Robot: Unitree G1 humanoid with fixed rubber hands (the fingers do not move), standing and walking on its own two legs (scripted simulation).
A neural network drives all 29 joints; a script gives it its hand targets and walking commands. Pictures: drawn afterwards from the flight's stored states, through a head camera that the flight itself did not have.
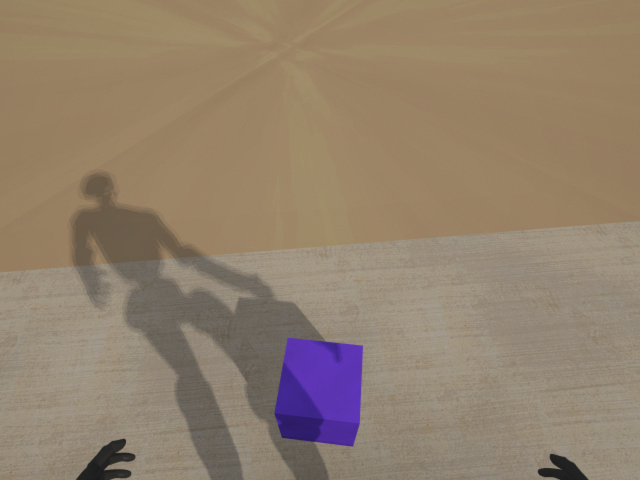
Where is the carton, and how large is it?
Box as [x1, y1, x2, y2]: [274, 338, 362, 446]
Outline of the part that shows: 288,338 274,412 282,437 352,446 359,424 362,346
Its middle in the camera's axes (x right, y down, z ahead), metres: +0.00 +0.45 +1.10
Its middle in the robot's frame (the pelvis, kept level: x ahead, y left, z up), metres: +0.42 +0.02 -0.66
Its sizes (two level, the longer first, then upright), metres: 0.210 0.200 0.250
